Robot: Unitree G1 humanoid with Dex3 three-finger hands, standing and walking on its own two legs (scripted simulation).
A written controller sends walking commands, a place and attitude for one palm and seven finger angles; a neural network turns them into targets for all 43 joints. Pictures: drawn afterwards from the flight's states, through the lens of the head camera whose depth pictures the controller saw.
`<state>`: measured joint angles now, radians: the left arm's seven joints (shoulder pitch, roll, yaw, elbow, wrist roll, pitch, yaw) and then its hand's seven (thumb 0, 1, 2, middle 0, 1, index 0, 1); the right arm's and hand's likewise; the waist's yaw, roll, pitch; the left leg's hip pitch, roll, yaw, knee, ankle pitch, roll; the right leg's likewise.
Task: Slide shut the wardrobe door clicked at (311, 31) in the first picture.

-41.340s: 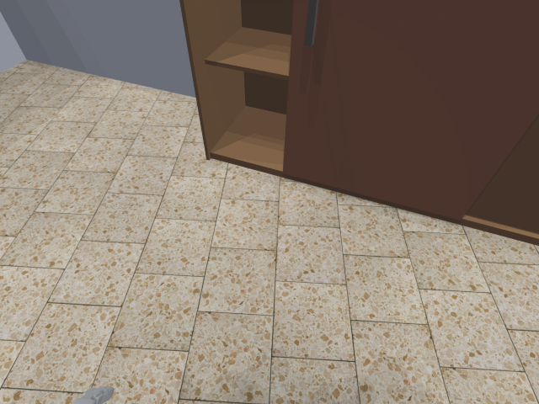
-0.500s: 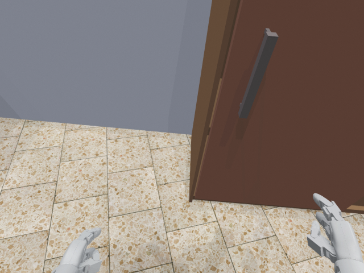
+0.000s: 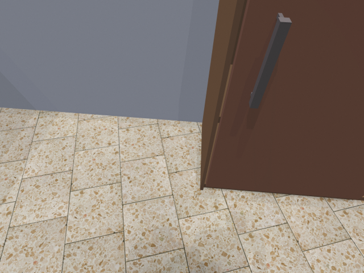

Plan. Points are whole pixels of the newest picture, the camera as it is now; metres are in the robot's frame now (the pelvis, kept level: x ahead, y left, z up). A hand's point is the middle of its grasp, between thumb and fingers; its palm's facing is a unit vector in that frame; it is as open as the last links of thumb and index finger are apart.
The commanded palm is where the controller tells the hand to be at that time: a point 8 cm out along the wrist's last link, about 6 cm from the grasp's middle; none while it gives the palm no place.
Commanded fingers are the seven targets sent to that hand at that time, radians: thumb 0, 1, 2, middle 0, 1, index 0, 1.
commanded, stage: let the arm hang, fingers relaxed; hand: right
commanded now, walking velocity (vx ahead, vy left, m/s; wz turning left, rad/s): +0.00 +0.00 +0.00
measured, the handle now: (265, 65) +0.65 -0.20 +0.12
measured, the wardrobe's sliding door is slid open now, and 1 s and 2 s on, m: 0.01 0.01 0.01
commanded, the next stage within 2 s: look to check the result in 0.48 s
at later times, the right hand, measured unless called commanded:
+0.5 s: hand out of the picture +0.02 -0.16 -0.18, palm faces +0.00 +0.98 -0.19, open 7.3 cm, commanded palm none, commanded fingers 0.00 -0.90 -0.90 0.20 0.30 0.20 0.30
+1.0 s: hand out of the picture +0.02 -0.16 -0.18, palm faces +0.00 +0.98 -0.19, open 7.4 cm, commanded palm none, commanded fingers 0.00 -0.90 -0.90 0.20 0.30 0.20 0.30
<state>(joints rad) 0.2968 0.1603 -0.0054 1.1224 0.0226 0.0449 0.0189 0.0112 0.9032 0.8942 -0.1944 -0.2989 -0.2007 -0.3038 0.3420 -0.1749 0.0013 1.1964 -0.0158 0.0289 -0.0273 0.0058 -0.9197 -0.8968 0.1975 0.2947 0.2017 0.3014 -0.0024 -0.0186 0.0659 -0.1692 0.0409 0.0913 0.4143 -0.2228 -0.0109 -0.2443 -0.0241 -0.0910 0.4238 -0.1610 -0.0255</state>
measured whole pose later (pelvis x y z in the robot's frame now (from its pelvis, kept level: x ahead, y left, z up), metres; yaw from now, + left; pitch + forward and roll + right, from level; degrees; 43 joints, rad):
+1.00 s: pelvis +0.03 +0.01 +0.00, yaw +1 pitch -1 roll +0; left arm 0.23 0.16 0.00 1.14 0.02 0.02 0.03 0.01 0.91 0.89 -0.19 -0.30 -0.20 -0.30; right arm 0.25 -0.15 0.00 1.18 -0.02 0.00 -0.04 0.00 -0.91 -0.90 0.20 0.29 0.20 0.30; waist 0.00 0.00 0.05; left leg -0.10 0.03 0.08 0.37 -0.25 -0.01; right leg -0.17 -0.03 -0.10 0.38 -0.19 -0.01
